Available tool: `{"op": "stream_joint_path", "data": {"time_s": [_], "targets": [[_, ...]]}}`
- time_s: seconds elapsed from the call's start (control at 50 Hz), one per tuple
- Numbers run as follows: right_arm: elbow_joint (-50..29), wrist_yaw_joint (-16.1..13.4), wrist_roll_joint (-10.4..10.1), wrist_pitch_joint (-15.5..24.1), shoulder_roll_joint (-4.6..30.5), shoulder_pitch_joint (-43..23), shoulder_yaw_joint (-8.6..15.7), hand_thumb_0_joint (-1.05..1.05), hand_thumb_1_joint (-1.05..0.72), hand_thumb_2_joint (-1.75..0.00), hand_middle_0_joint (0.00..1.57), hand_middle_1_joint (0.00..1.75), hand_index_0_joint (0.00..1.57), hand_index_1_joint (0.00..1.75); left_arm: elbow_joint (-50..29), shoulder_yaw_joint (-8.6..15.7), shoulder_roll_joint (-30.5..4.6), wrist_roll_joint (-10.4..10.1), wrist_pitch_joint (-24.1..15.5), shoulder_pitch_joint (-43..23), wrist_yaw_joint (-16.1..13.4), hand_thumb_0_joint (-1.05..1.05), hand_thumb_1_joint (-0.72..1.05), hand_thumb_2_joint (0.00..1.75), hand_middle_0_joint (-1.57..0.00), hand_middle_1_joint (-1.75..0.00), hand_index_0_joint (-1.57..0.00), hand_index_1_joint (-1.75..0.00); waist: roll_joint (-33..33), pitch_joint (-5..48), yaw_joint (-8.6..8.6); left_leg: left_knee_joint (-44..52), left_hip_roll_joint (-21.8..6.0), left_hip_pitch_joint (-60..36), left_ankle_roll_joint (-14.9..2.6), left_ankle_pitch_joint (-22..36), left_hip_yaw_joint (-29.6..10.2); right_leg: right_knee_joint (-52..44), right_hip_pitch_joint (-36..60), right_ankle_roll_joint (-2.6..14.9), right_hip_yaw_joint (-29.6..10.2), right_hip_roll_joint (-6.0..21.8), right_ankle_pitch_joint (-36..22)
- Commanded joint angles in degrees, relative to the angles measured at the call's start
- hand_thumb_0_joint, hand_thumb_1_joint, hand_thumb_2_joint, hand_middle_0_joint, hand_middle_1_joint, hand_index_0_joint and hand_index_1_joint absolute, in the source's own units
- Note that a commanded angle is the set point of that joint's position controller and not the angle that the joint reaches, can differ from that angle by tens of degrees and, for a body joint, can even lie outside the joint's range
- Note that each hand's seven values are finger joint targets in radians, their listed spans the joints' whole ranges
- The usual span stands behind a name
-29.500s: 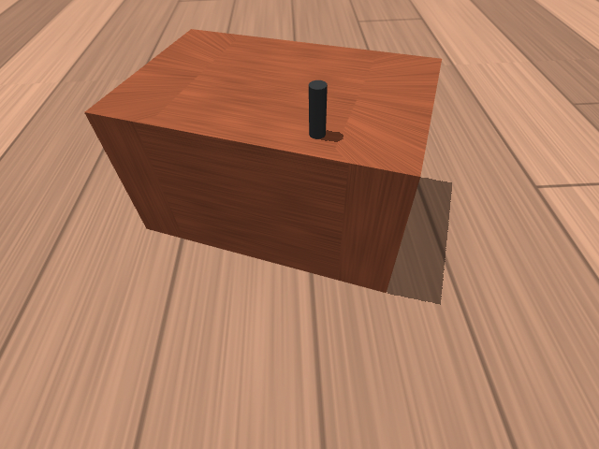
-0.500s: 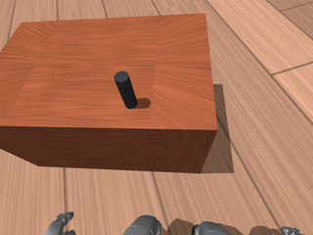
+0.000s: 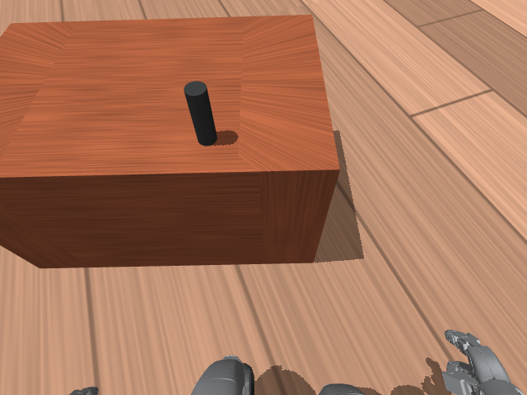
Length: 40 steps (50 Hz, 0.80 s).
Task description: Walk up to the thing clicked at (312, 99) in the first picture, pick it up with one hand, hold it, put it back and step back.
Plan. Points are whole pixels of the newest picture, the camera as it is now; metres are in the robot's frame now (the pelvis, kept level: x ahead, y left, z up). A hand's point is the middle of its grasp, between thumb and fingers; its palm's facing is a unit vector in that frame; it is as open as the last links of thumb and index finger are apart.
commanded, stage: step back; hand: left
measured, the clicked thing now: (201, 115) +0.69 +0.20 -0.07
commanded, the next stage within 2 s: none
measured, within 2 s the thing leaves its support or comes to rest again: neither
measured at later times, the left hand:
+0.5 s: hand out of the picture -0.02 +0.30 -0.14, palm faces +0.06 -0.93 -0.36, open 7.4 cm
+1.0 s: hand out of the picture -0.23 +0.29 -0.12, palm faces +0.00 -0.90 -0.43, open 7.4 cm
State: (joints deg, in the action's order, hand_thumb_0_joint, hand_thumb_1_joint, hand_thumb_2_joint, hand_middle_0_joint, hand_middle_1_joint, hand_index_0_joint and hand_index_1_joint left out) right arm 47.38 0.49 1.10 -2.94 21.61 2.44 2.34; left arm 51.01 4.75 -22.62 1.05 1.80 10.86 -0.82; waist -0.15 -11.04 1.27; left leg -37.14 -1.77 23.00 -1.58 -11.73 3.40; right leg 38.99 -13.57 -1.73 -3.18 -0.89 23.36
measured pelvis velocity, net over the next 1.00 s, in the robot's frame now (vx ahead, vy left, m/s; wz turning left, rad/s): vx -0.30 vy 0.01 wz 0.00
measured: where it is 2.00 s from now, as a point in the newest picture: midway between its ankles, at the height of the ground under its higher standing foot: outside the picture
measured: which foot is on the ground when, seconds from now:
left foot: down 0.00-0.04, up 0.06-0.36, down 0.38-0.82, up 0.84-1.00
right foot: down 0.00-0.40, up 0.42-0.74, down 0.76-1.00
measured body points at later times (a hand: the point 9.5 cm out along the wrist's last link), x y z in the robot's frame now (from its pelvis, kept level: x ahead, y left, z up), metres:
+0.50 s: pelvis -0.15 +0.03 +0.01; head -0.09 +0.06 +0.46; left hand -0.03 +0.35 -0.11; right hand -0.07 -0.28 -0.10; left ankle -0.15 +0.13 -0.72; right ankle -0.11 -0.12 -0.65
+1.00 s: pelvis -0.30 +0.01 +0.01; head -0.25 +0.00 +0.46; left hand -0.23 +0.34 -0.09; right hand -0.20 -0.30 -0.12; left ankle -0.33 +0.15 -0.65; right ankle -0.26 -0.10 -0.72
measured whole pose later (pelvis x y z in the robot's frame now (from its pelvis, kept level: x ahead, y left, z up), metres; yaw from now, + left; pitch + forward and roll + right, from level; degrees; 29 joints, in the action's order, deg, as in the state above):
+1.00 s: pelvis -0.30 +0.01 +0.01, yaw +0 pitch -1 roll +2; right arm 50.0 -1.0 0.0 -2.9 22.8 9.4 2.5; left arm 48.7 4.4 -20.8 3.1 3.6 11.3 0.0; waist 0.8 -7.1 2.0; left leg -60.7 5.6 24.8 0.6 -28.4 -6.3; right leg 34.6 -19.0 0.7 -1.8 1.3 15.0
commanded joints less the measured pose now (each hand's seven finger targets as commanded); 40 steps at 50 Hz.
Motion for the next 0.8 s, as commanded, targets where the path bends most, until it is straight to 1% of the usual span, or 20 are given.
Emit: {"op": "stream_joint_path", "data": {"time_s": [0.0,0.02,0.04,0.06,0.12,0.18,0.26,0.32,0.34,0.36,0.38,0.4,0.42,0.48,0.6,0.68,0.72,0.74,0.76,0.78], "targets": [[-3.69,-0.73,-0.98,-0.31,12.47,0.57,4.04,0.00,-0.90,-0.90,0.20,0.30,0.20,0.30,-1.62,3.81,-13.31,1.50,-2.11,8.17,-0.52,0.00,0.90,0.90,-0.20,-0.30,-0.20,-0.30,0.95,14.79,0.46,0.42,-5.80,0.66,-3.22,-4.44,-11.05,-16.39,6.29,5.80,-9.80,6.67,-5.30],[-4.84,-0.77,-1.12,-0.14,10.10,-1.17,3.37,0.00,-0.90,-0.90,0.20,0.30,0.20,0.30,-3.71,4.95,-17.95,1.52,-2.03,5.10,-0.31,0.00,0.90,0.90,-0.20,-0.30,-0.20,-0.30,-12.29,9.95,1.21,-9.34,4.69,8.62,0.56,-16.75,-6.49,-22.88,0.99,11.78,-24.90,16.60,0.17],[-4.10,-1.50,-0.52,-0.58,12.00,-1.68,4.37,0.00,-0.90,-0.90,0.20,0.30,0.20,0.30,-6.06,5.61,-22.45,2.03,-1.92,0.01,-0.35,0.00,0.90,0.90,-0.20,-0.30,-0.20,-0.30,-16.80,6.73,2.98,-24.69,6.34,3.57,2.33,-23.42,-11.27,-26.48,-12.89,19.68,-32.87,25.78,0.42],[-2.85,-1.52,-0.69,-0.67,13.83,0.84,4.94,0.00,-0.90,-0.90,0.20,0.30,0.20,0.30,-7.70,5.21,-20.08,1.79,-2.10,-4.44,-0.71,0.00,0.90,0.90,-0.20,-0.30,-0.20,-0.30,-14.23,4.00,0.25,-30.87,4.49,0.80,2.12,-20.86,-15.59,-26.48,-17.94,18.77,-31.04,25.29,-0.47],[0.53,-1.21,-1.43,-0.15,11.53,7.56,4.16,0.00,-0.90,-0.90,0.20,0.30,0.20,0.30,-8.84,3.93,-12.80,1.29,-2.02,-9.61,-0.88,0.00,0.90,0.90,-0.20,-0.30,-0.20,-0.30,-7.19,6.93,-4.13,-33.12,9.99,2.44,1.99,-12.57,-15.02,-19.07,-9.47,10.58,-8.58,12.16,-16.48],[0.00,-1.91,-1.05,0.56,11.91,8.05,3.42,0.00,-0.90,-0.90,0.20,0.30,0.20,0.30,-9.16,3.68,-11.73,1.51,-1.80,-3.69,-0.88,0.00,0.90,0.90,-0.20,-0.30,-0.20,-0.30,-7.77,10.78,0.05,-28.42,8.90,5.51,3.37,-14.37,-12.19,-16.01,1.65,11.07,-8.95,11.67,-18.15],[-1.43,-2.25,-0.38,1.66,9.99,7.13,2.68,0.00,-0.90,-0.90,0.20,0.30,0.20,0.30,-8.58,4.01,-11.54,1.30,-1.09,0.10,-1.91,0.00,0.90,0.90,-0.20,-0.30,-0.20,-0.30,-11.89,15.59,2.37,-9.19,3.51,6.41,3.41,-20.04,-9.63,-8.66,17.14,13.11,-9.35,15.53,-35.65],[1.11,-2.17,0.35,1.93,10.49,13.30,3.53,0.00,-0.90,-0.90,0.20,0.30,0.20,0.30,-9.66,3.54,-12.93,0.15,0.05,-4.08,-1.67,0.00,0.90,0.90,-0.20,-0.30,-0.20,-0.30,-13.09,17.16,-0.93,10.47,1.97,-5.37,1.32,-8.10,-5.70,-2.14,11.52,10.48,-7.14,14.58,-38.21],[1.96,-2.15,0.57,2.08,11.06,14.52,4.00,0.00,-0.90,-0.90,0.20,0.30,0.20,0.30,-10.20,2.80,-12.32,-0.27,0.69,-4.67,-1.35,0.00,0.90,0.90,-0.20,-0.30,-0.20,-0.30,-10.31,16.06,-1.94,17.42,2.86,-9.76,1.06,1.64,-4.38,0.24,6.32,8.52,-5.87,12.29,-33.57],[1.71,-2.00,1.27,2.14,14.08,12.89,5.00,0.00,-0.90,-0.90,0.20,0.30,0.20,0.30,-10.42,1.97,-10.11,-0.37,1.10,-2.55,-1.13,0.00,0.90,0.90,-0.20,-0.30,-0.20,-0.30,-1.29,15.83,-0.65,17.08,-3.26,-14.69,-0.50,8.04,-14.36,4.80,-2.82,5.66,-3.53,7.32,-21.50],[0.38,-1.67,2.12,1.85,19.66,10.34,5.97,0.00,-0.90,-0.90,0.20,0.30,0.20,0.30,-10.92,1.60,-7.83,-0.90,1.05,-2.47,-1.29,0.00,0.90,0.90,-0.20,-0.30,-0.20,-0.30,13.12,14.16,-0.67,18.25,-15.32,-17.80,-6.12,18.08,-30.24,15.28,-16.57,3.00,1.31,-3.41,4.33],[-0.83,-1.21,1.63,1.75,23.44,8.96,6.19,0.00,-0.90,-0.90,0.20,0.30,0.20,0.30,-11.02,3.16,-10.77,-0.20,1.07,-7.92,-2.21,0.00,0.90,0.90,-0.20,-0.30,-0.20,-0.30,15.91,12.25,-4.57,20.00,-21.50,-5.09,-15.10,15.53,-37.27,24.85,-11.96,1.92,-5.47,-4.49,16.21],[-0.71,-1.42,1.66,2.14,21.03,6.75,5.91,0.00,-0.90,-0.90,0.20,0.30,0.20,0.30,-10.11,3.52,-12.36,0.21,1.09,-9.20,-2.29,0.00,0.90,0.90,-0.20,-0.30,-0.20,-0.30,12.50,8.59,-3.97,20.75,-21.29,0.53,-15.73,12.60,-36.15,30.49,-10.13,2.30,-8.90,-3.87,14.21],[-2.11,-2.19,1.34,2.44,13.22,0.53,3.71,0.00,-0.90,-0.90,0.20,0.30,0.20,0.30,-7.11,2.95,-10.50,-1.29,1.03,-0.76,-1.39,0.00,0.90,0.90,-0.20,-0.30,-0.20,-0.30,7.72,9.13,2.33,13.17,-10.07,-10.50,-8.71,23.37,-14.69,35.54,-16.95,2.91,-8.75,-5.37,3.72],[-1.67,-2.27,0.50,1.94,12.77,8.00,4.13,0.00,-0.90,-0.90,0.20,0.30,0.20,0.30,-7.90,2.13,-8.76,0.09,-0.35,-3.16,-0.89,0.00,0.90,0.90,-0.20,-0.30,-0.20,-0.30,9.09,12.79,-3.31,9.05,-11.90,-23.35,-12.85,27.05,-15.08,16.08,-15.37,-0.98,-3.38,-2.52,5.81],[-3.13,-1.78,0.60,1.03,15.37,5.29,4.60,0.00,-0.90,-0.90,0.20,0.30,0.20,0.30,-5.91,2.12,-9.24,0.34,-0.57,0.04,-0.34,0.00,0.90,0.90,-0.20,-0.30,-0.20,-0.30,12.38,15.67,-2.74,8.81,-12.56,-18.00,-11.39,17.66,-15.97,0.30,-5.34,0.23,1.59,-0.54,2.54],[-4.01,-1.71,0.03,0.51,16.24,2.27,4.81,0.00,-0.90,-0.90,0.20,0.30,0.20,0.30,-3.38,1.98,-8.83,0.65,-0.71,5.70,0.00,0.00,0.90,0.90,-0.20,-0.30,-0.20,-0.30,11.54,18.44,0.20,6.27,-12.17,-14.80,-9.60,13.77,-14.94,-12.07,1.76,2.05,3.06,-0.15,-6.72],[-4.03,-1.58,-0.26,0.34,15.24,1.82,4.47,0.00,-0.90,-0.90,0.20,0.30,0.20,0.30,-2.53,2.52,-9.97,1.02,-0.78,6.30,0.01,0.00,0.90,0.90,-0.20,-0.30,-0.20,-0.30,9.47,18.48,0.68,5.64,-10.51,-10.44,-6.95,10.30,-14.21,-13.34,5.14,3.49,2.47,-0.09,-9.52],[-4.42,-1.52,-0.54,0.51,13.77,1.34,3.95,0.00,-0.90,-0.90,0.20,0.30,0.20,0.30,-2.92,3.05,-11.91,1.49,-0.85,6.62,0.06,0.00,0.90,0.90,-0.20,-0.30,-0.20,-0.30,5.16,18.04,1.09,2.53,-7.99,-4.97,-4.17,4.62,-12.91,-14.12,6.45,5.56,-5.23,4.15,-8.69],[-5.40,-1.50,-0.65,0.67,11.54,1.16,3.37,0.00,-0.90,-0.90,0.20,0.30,0.20,0.30,-3.95,3.97,-15.27,1.90,-0.91,5.20,0.30,0.00,0.90,0.90,-0.20,-0.30,-0.20,-0.30,-5.54,14.64,0.71,-4.44,0.33,4.98,-0.65,-8.34,-9.92,-17.15,5.69,9.63,-18.00,12.71,-7.47]]}}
